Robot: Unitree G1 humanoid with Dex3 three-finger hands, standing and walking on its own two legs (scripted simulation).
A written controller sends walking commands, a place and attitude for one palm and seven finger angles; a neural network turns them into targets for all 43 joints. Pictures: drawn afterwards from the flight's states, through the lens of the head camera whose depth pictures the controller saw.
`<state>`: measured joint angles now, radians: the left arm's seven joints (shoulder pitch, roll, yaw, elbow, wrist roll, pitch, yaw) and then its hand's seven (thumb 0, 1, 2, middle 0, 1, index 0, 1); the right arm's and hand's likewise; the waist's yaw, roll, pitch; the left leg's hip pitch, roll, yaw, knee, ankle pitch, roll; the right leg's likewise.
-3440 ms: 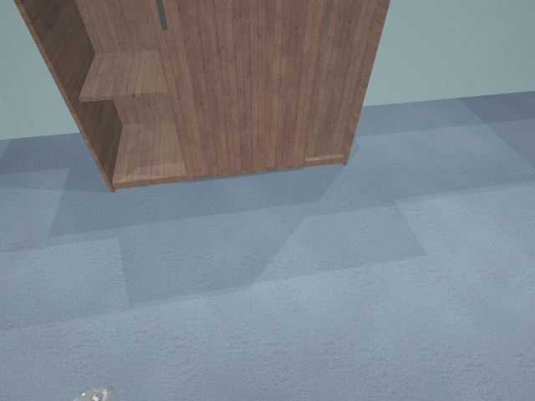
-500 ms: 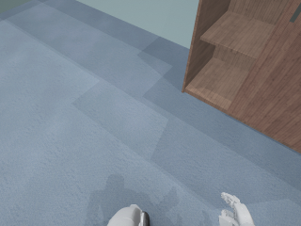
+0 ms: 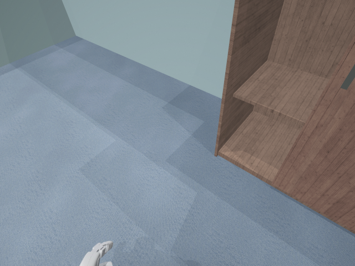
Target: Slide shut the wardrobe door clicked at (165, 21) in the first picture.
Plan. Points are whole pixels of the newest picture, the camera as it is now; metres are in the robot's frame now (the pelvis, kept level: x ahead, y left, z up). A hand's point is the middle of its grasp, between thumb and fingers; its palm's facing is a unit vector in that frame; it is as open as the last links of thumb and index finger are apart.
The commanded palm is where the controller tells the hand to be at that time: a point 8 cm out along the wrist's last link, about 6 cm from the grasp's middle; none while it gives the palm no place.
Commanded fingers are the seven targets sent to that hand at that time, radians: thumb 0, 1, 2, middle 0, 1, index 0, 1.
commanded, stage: walk to a spot facing it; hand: right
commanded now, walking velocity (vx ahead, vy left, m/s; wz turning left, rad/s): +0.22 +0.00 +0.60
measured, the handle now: out of the picture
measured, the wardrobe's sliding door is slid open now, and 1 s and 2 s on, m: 0.38 0.38 0.38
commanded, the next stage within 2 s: turn to face it in 0.16 s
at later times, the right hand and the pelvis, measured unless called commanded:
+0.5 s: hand (225, 214) +0.30 -0.12 -0.16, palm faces -0.15 +0.97 -0.20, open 7.4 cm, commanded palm none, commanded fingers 0.00 -0.90 -0.90 0.20 0.30 0.20 0.30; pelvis +0.15 +0.03 -0.01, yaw +6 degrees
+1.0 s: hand (270, 242) +0.22 -0.23 -0.16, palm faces +0.21 +0.94 -0.25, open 7.4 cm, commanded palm none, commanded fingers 0.00 -0.90 -0.90 0.20 0.30 0.20 0.30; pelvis +0.18 +0.00 +0.01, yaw -9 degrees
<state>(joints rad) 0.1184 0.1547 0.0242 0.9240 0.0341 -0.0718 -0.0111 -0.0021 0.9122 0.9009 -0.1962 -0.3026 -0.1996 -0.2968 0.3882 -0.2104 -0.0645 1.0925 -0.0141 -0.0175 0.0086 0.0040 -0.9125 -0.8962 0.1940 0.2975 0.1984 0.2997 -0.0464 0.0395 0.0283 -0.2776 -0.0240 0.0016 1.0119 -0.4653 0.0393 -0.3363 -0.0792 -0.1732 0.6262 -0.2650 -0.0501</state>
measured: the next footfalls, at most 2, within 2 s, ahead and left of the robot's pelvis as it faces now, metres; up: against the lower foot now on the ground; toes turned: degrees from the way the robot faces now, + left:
left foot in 0.42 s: +0.23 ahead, +0.15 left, +0.00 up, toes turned +16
right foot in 0.74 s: +0.24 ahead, -0.10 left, +0.00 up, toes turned -12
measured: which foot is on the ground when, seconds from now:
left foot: up 0.00-0.40, down 0.42-0.76, up 0.78-1.00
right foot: down 0.00-0.42, up 0.44-0.72, down 0.74-1.00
